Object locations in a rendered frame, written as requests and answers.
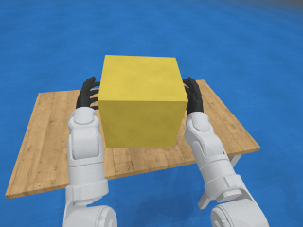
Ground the robot right upper arm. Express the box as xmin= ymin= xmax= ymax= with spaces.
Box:
xmin=210 ymin=199 xmax=269 ymax=227

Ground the table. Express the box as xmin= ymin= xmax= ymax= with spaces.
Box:
xmin=5 ymin=79 xmax=260 ymax=210

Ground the robot right forearm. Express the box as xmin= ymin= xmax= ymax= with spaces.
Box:
xmin=184 ymin=112 xmax=270 ymax=227

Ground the robot right hand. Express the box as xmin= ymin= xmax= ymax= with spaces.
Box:
xmin=182 ymin=77 xmax=204 ymax=116

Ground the carton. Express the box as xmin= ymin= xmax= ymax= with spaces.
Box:
xmin=98 ymin=55 xmax=188 ymax=148

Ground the robot left upper arm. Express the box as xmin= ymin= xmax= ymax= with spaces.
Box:
xmin=63 ymin=205 xmax=117 ymax=227

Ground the robot left hand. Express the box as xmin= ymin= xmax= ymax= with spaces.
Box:
xmin=76 ymin=77 xmax=100 ymax=110

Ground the robot left forearm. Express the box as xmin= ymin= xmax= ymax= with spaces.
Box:
xmin=62 ymin=107 xmax=109 ymax=227

